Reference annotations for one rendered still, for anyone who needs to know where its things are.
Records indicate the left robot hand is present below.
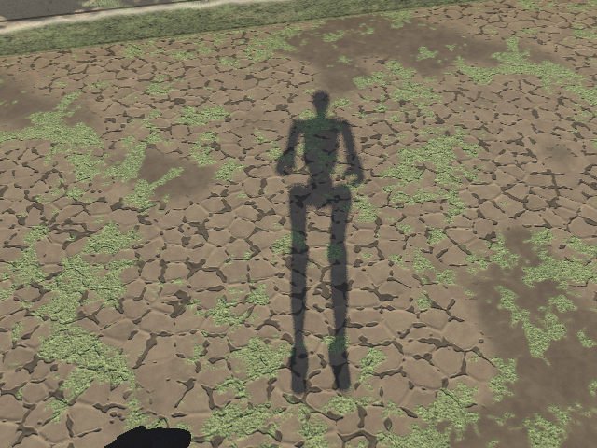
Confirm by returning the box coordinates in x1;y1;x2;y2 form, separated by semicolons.
104;426;191;448

